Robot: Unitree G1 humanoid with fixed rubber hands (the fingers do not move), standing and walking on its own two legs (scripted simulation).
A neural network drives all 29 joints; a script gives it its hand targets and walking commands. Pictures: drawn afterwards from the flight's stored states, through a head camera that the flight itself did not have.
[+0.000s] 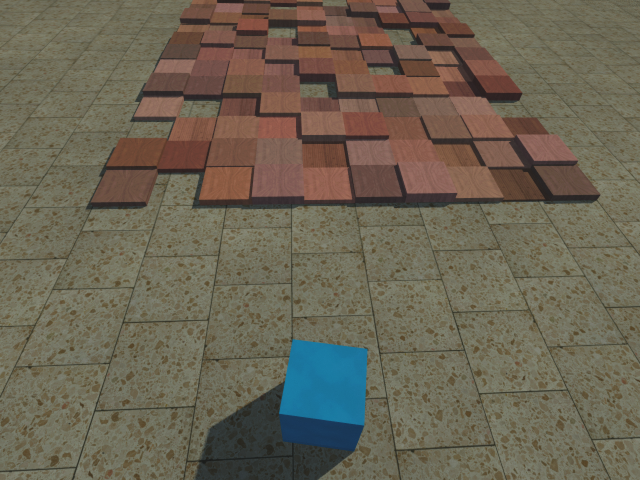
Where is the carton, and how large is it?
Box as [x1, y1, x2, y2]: [279, 339, 367, 450]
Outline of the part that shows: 293,339 279,411 283,440 354,450 363,427 367,349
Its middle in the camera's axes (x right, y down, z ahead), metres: +0.01 +0.46 +1.10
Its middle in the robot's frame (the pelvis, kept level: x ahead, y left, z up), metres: +0.45 -0.03 -0.65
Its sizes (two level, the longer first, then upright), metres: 0.210 0.200 0.250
